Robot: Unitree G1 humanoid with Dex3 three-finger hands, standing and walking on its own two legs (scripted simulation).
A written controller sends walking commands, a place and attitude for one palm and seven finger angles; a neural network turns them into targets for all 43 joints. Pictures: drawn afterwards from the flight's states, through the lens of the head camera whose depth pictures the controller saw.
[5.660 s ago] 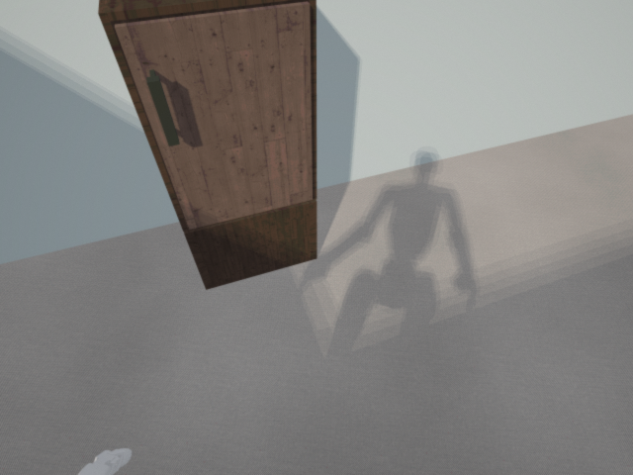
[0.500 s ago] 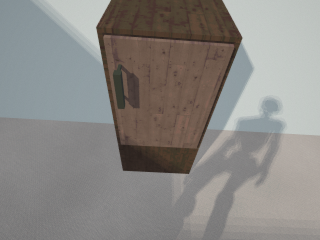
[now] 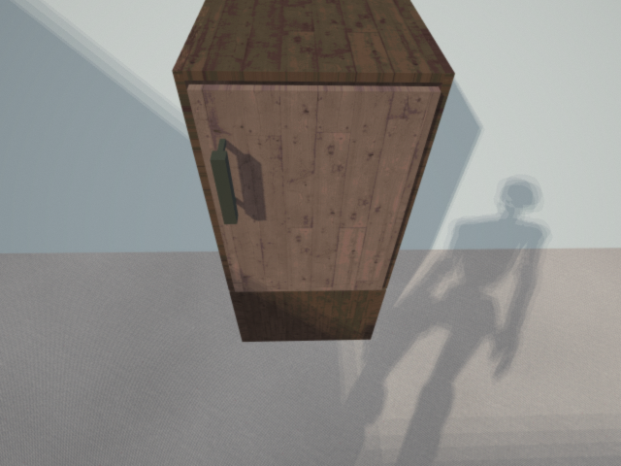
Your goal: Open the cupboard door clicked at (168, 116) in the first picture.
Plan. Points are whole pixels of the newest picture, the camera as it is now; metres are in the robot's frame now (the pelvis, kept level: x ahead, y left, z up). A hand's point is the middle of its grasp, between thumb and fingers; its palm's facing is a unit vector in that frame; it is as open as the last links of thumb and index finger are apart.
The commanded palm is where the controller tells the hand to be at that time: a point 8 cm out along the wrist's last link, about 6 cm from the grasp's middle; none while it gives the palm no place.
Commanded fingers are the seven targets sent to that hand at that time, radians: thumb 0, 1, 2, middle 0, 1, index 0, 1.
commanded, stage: look again from close up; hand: left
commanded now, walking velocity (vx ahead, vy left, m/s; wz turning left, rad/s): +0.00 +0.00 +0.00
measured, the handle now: (226, 182) +0.58 +0.20 +0.01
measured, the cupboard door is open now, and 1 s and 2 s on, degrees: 0 0 0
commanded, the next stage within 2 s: raise the hand with hooked fingers in 0.48 s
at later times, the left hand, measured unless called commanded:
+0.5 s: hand out of the picture +0.00 +0.16 -0.18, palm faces +0.02 -0.98 -0.21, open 7.4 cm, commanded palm none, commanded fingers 0.00 0.90 0.90 -0.20 -0.30 -0.20 -0.30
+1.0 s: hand (198, 455) +0.15 +0.15 -0.06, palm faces +0.09 -1.00 +0.02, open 8.5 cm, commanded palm +0.13 +0.23 -0.05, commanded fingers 0.00 0.39 0.68 -0.24 -0.63 -0.24 -0.63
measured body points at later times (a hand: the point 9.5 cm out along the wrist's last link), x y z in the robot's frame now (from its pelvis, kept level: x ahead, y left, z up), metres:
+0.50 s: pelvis +0.00 -0.01 -0.01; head +0.02 -0.03 +0.44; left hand +0.00 +0.21 -0.16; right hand +0.00 -0.22 -0.17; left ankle -0.04 +0.09 -0.74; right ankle -0.01 -0.13 -0.74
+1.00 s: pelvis -0.03 -0.04 -0.07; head +0.02 -0.03 +0.38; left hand +0.14 +0.21 -0.06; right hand +0.22 -0.30 -0.09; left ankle -0.04 +0.10 -0.74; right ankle -0.01 -0.13 -0.74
